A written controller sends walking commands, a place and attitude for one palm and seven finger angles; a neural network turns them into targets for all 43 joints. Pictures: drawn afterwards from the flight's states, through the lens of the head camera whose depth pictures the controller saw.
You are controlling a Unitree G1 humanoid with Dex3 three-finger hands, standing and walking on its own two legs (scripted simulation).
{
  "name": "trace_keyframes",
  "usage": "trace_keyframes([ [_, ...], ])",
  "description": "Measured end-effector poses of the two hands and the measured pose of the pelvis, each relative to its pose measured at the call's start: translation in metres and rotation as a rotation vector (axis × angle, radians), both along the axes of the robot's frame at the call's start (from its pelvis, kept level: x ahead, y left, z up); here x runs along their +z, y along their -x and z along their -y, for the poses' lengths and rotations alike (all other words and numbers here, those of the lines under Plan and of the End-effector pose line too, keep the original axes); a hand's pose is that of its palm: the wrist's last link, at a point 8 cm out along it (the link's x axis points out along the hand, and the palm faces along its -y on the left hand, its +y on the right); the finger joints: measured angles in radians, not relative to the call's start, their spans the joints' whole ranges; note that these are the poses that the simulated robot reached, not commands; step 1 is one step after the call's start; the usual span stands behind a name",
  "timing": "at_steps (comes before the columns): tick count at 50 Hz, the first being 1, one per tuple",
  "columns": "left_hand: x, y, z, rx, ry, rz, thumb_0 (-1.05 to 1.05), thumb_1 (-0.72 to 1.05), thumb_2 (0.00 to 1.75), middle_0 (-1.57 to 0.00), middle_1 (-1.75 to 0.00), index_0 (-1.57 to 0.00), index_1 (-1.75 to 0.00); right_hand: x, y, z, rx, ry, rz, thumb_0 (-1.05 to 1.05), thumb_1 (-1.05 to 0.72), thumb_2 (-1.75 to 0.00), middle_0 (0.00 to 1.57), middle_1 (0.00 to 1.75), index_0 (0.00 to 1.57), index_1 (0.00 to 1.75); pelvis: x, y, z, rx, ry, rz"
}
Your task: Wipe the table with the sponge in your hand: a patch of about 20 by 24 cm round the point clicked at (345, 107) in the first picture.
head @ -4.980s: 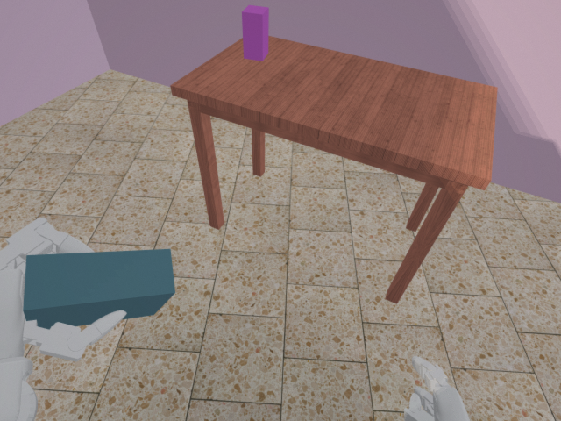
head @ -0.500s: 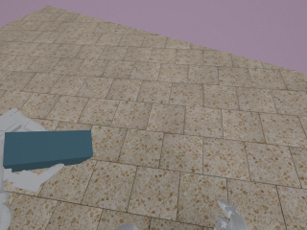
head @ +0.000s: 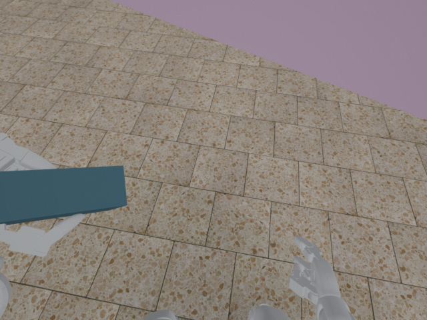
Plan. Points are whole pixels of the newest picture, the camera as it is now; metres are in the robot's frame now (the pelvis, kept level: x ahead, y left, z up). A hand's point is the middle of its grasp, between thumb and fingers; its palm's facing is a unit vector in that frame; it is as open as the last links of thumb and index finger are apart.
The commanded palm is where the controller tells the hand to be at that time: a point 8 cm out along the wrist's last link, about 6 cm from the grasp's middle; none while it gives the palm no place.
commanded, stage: turn to face it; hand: left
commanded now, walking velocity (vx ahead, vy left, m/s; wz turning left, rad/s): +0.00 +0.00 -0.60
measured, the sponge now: (81, 193) +0.24 +0.21 +0.17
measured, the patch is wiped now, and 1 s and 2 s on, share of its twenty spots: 0.00 0.00 0.00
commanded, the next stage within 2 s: none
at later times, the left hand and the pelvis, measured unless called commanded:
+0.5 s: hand (160, 171) +0.27 +0.11 +0.19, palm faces +0.13 -0.85 -0.51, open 9.5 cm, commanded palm +0.23 +0.17 +0.18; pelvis +0.00 -0.06 +0.00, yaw -16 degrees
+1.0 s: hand (264, 213) +0.24 -0.03 +0.17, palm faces -0.20 -0.81 -0.54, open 9.5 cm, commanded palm +0.21 +0.06 +0.18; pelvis -0.08 -0.08 -0.01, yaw -34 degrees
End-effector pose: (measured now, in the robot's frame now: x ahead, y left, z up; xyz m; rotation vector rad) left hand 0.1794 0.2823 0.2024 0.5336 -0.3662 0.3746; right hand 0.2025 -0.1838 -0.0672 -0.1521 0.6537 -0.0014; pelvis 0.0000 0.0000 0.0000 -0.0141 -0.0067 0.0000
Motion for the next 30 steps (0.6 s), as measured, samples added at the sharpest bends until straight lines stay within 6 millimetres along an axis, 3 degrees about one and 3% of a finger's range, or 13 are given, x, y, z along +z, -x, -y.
trace_keyframes([
  [5, 0.001, -0.015, 0.037, -0.051, -0.048, -0.06, 0.0, -0.44, 0.99, -0.81, -1.35, -0.81, -1.35, -0.014, 0.004, 0.008, -0.001, -0.082, -0.001, 0.01, -0.9, -0.9, 0.2, 0.3, 0.21, 0.3, -0.003, -0.01, 0.021, -0.051, -0.007, -0.001],
  [9, -0.011, -0.033, 0.065, -0.06, -0.076, -0.091, 0.0, -0.44, 0.99, -0.81, -1.35, -0.81, -1.35, -0.042, 0.013, 0.044, -0.041, -0.084, -0.043, 0.01, -0.9, -0.9, 0.2, 0.3, 0.21, 0.3, -0.017, -0.013, 0.041, -0.081, -0.016, 0.013],
  [12, -0.017, -0.047, 0.083, -0.091, -0.033, -0.125, 0.0, -0.44, 0.99, -0.81, -1.35, -0.81, -1.35, -0.048, 0.03, 0.08, -0.114, -0.038, -0.109, 0.01, -0.9, -0.9, 0.2, 0.3, 0.21, 0.3, -0.014, -0.01, 0.048, -0.123, -0.04, 0.01],
  [17, -0.01, -0.061, 0.113, -0.21, -0.046, -0.145, 0.0, -0.44, 0.99, -0.81, -1.35, -0.81, -1.35, -0.034, 0.067, 0.133, -0.264, 0.043, -0.159, 0.01, -0.91, -0.9, 0.2, 0.3, 0.2, 0.3, -0.004, -0.007, 0.055, -0.181, -0.054, -0.006],
  [21, 0.001, -0.066, 0.125, -0.291, -0.087, -0.114, 0.0, -0.44, 0.99, -0.81, -1.35, -0.81, -1.35, -0.018, 0.097, 0.162, -0.356, 0.097, -0.172, 0.01, -0.91, -0.9, 0.19, 0.3, 0.2, 0.3, 0.0, -0.004, 0.058, -0.229, -0.063, -0.025],
  [25, 0.005, -0.066, 0.127, -0.328, -0.085, -0.075, 0.0, -0.44, 0.99, -0.81, -1.35, -0.81, -1.35, -0.007, 0.121, 0.173, -0.406, 0.131, -0.173, 0.01, -0.91, -0.9, 0.19, 0.3, 0.2, 0.3, 0.0, 0.002, 0.057, -0.273, -0.064, -0.034],
  [30, -0.005, -0.063, 0.125, -0.359, -0.034, -0.046, 0.0, -0.44, 0.99, -0.81, -1.35, -0.81, -1.35, -0.003, 0.143, 0.164, -0.444, 0.138, -0.157, 0.01, -0.91, -0.9, 0.19, 0.3, 0.2, 0.3, -0.005, 0.012, 0.049, -0.327, -0.06, -0.022],
])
